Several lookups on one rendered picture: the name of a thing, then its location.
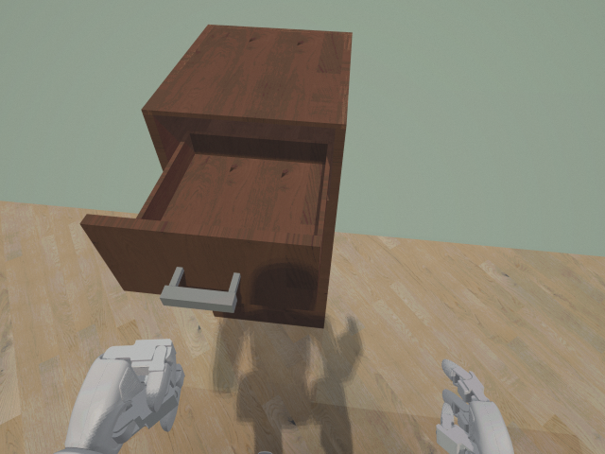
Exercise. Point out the handle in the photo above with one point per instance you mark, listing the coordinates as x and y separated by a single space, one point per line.
197 298

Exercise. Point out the drawer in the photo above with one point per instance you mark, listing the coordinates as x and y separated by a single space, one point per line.
227 203

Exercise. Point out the left robot hand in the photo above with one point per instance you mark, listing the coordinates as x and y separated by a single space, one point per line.
145 375

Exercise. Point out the right robot hand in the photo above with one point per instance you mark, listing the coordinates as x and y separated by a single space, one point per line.
481 428

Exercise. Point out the cabinet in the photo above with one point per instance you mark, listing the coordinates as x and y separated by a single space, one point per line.
262 81

